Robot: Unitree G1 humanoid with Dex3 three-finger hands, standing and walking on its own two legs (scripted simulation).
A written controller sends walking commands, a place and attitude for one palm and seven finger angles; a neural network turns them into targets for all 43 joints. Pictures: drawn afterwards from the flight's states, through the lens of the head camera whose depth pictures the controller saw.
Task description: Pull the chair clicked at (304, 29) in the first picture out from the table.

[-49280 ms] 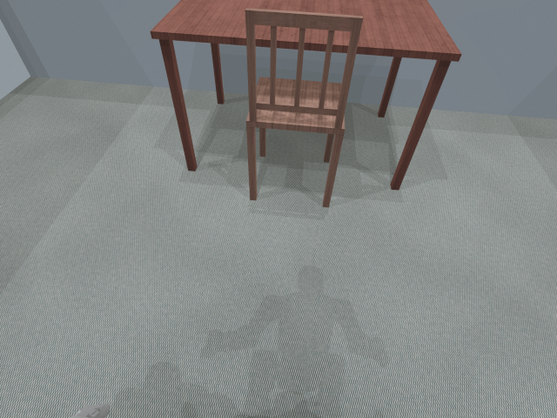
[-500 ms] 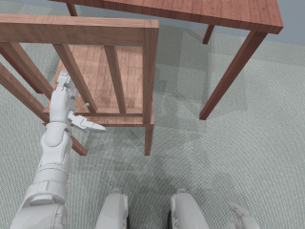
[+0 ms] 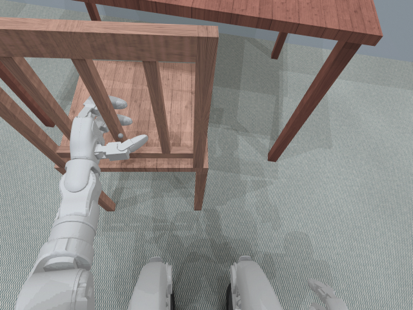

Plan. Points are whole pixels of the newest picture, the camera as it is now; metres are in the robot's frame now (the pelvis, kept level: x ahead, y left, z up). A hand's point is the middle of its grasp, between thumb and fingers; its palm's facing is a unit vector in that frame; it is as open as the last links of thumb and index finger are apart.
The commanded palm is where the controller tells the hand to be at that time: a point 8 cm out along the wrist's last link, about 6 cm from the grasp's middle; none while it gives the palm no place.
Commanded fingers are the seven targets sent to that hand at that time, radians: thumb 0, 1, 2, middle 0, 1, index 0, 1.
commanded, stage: hook a spindle and tug to test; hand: left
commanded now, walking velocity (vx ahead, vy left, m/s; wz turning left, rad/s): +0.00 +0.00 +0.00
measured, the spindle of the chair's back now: (109, 114) +0.47 +0.18 +0.04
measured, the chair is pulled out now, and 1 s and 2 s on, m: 0.15 0.18 0.33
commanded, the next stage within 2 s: step backward, pulling the chair out in 0.82 s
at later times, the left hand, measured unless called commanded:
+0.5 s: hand (121, 135) +0.44 +0.16 +0.03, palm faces +0.01 -1.00 -0.03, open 5.3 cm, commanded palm +0.40 +0.20 +0.03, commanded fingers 0.00 0.90 0.90 -0.50 -1.45 -0.50 -1.45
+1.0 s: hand (120, 148) +0.40 +0.15 +0.03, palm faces +0.01 -0.99 -0.10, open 5.5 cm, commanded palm +0.38 +0.20 +0.03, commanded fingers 0.00 0.90 0.90 -0.50 -1.45 -0.50 -1.45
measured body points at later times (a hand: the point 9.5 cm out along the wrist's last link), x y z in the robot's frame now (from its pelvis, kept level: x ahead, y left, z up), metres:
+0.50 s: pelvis +0.01 +0.00 +0.01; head +0.15 +0.01 +0.44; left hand +0.43 +0.21 +0.03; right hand +0.12 -0.26 -0.11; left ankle +0.03 +0.12 -0.62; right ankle +0.03 -0.15 -0.62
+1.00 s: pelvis +0.03 +0.00 +0.03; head +0.16 +0.01 +0.46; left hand +0.40 +0.21 +0.04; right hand +0.16 -0.25 -0.09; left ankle +0.03 +0.12 -0.62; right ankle +0.03 -0.15 -0.62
